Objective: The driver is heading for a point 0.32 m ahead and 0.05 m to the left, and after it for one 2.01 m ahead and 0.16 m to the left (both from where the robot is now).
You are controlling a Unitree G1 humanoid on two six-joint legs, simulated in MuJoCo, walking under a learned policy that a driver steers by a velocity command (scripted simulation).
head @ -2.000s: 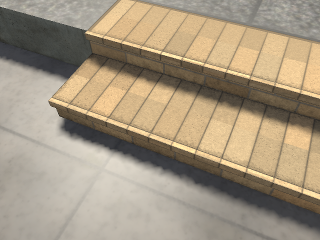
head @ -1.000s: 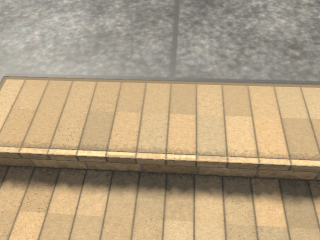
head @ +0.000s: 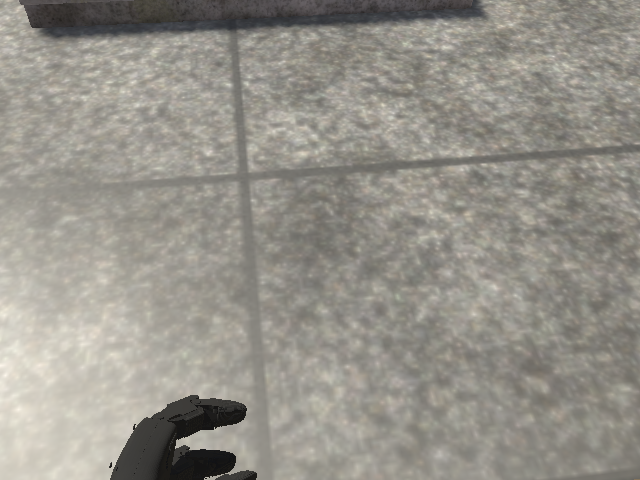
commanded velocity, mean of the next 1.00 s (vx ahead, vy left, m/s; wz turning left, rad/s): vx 0.18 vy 0.00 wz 0.00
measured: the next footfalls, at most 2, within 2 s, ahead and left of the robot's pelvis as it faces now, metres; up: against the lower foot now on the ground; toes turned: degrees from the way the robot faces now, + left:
left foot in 0.42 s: +0.45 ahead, +0.14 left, +0.00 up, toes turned +0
right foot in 0.68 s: +0.29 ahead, -0.10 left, +0.00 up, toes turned -4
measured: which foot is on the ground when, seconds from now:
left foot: up 0.00-0.40, down 0.42-1.00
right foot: down 0.00-0.42, up 0.44-0.66, down 0.68-1.00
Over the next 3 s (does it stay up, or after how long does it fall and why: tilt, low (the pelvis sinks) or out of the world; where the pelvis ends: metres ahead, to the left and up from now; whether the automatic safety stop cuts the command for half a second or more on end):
stays up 0.34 0.01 0.12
